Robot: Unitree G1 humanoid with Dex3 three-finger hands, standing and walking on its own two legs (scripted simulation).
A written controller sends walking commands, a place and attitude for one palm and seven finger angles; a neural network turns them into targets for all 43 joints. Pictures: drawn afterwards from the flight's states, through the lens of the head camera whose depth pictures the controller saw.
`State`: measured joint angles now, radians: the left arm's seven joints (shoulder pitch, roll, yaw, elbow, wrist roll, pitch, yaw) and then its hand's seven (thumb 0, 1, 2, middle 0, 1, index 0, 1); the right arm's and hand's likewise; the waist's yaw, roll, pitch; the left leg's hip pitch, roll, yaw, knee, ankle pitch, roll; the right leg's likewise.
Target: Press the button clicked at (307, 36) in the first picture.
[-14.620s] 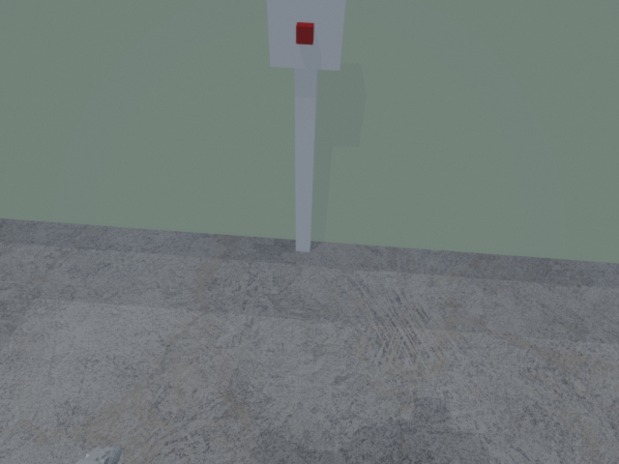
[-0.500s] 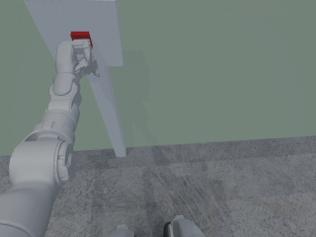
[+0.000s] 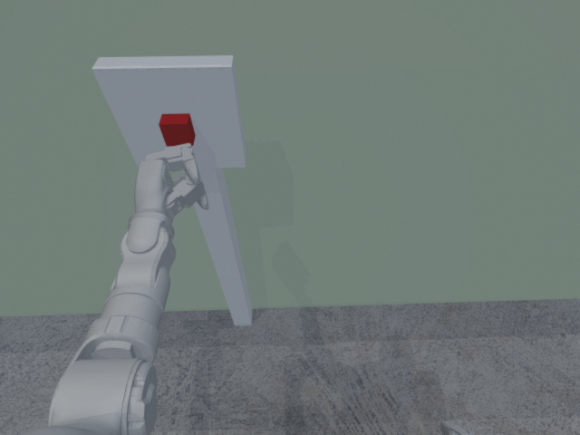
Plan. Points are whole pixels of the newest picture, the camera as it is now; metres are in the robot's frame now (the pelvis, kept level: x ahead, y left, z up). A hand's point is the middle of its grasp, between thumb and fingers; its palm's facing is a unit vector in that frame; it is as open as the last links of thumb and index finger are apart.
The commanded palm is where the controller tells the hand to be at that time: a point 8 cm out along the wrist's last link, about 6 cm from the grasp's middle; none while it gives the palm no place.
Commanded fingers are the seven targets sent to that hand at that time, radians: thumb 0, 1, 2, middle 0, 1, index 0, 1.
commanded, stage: pull the fist back off the button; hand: left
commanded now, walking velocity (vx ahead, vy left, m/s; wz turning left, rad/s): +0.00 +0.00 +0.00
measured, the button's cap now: (178, 128) +0.52 +0.16 +0.14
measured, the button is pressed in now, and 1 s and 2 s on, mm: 0 0 0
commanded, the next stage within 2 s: draw the hand back to the body in 0.40 s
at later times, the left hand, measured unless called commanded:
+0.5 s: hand (193, 219) +0.37 +0.13 +0.11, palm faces +0.03 -1.00 -0.02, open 3.1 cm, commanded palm +0.35 +0.18 +0.12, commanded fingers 0.00 0.90 0.90 -1.30 -1.50 -1.30 -1.50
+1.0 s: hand (128, 264) +0.28 +0.17 +0.15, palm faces +0.04 -1.00 -0.03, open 3.1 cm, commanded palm +0.25 +0.22 +0.15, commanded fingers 0.00 0.90 0.90 -1.30 -1.50 -1.30 -1.50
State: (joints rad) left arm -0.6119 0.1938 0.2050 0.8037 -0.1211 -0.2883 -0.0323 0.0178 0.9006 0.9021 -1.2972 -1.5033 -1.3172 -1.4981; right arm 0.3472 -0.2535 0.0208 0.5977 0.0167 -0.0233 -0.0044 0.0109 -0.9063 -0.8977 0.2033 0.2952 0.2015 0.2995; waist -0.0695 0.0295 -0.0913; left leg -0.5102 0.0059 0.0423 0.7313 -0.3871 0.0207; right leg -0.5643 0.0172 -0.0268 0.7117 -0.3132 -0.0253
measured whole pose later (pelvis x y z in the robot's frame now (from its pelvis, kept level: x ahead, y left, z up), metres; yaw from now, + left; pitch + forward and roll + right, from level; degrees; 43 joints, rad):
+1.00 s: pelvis +0.00 +0.00 +0.02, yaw +2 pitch +0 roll +0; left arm -0.01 0.22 0.14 0.02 -0.23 0.01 -0.16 0.02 0.90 0.90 -1.30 -1.50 -1.30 -1.50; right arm 0.23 -0.26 0.05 0.57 0.05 -0.10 -0.08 0.02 -0.91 -0.90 0.20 0.30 0.20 0.30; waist 0.02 0.05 -0.05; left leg -0.25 -0.01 0.01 0.58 -0.33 0.02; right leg -0.30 0.00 -0.06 0.57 -0.27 -0.03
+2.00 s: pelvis +0.00 +0.00 +0.03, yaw +2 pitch -5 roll -1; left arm 0.52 0.30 0.28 -0.46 -0.05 -0.10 0.13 0.02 0.89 0.90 -1.30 -1.50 -1.31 -1.50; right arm 0.20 -0.22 0.03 0.62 -0.01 -0.13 -0.08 0.02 -0.90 -0.90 0.20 0.30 0.20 0.30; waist 0.08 0.07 0.02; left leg -0.08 -0.01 0.01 0.44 -0.28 0.02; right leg -0.11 0.01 -0.06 0.41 -0.21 -0.02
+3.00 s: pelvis -0.09 +0.03 +0.02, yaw +3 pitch +3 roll -3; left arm 0.61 0.39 0.42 -0.59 0.00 -0.28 0.17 0.01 0.89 0.90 -1.31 -1.50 -1.31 -1.50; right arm 0.28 -0.18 0.01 0.58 -0.03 -0.10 -0.07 0.02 -0.90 -0.90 0.20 0.30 0.20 0.30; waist -0.02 0.00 -0.05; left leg -0.46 -0.01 -0.01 0.57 -0.17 0.06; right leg -0.31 0.05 0.01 0.74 -0.38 0.01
